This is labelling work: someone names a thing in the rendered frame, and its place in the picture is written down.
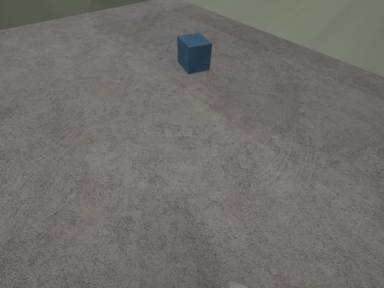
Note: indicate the carton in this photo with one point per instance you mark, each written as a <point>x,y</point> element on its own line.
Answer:
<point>194,53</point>

